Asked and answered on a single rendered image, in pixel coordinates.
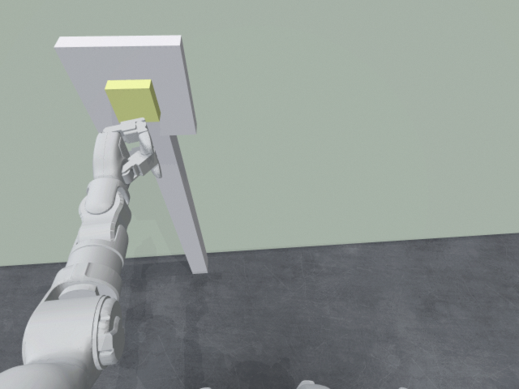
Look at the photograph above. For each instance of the panel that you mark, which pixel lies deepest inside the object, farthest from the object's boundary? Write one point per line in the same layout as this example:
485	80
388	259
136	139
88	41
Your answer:
90	61

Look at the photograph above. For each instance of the left robot hand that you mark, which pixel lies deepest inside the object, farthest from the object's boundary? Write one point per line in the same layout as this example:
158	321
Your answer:
112	159

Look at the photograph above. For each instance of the robot left forearm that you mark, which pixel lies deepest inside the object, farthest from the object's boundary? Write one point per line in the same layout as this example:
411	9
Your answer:
97	257

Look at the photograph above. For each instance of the robot left upper arm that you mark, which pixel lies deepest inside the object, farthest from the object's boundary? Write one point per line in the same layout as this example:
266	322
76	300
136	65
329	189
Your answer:
69	343

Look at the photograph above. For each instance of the robot right shin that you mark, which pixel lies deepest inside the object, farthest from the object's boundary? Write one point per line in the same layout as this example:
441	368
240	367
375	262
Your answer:
305	382

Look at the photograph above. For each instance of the button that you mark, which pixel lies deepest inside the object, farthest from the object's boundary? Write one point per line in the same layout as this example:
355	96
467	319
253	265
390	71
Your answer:
133	98

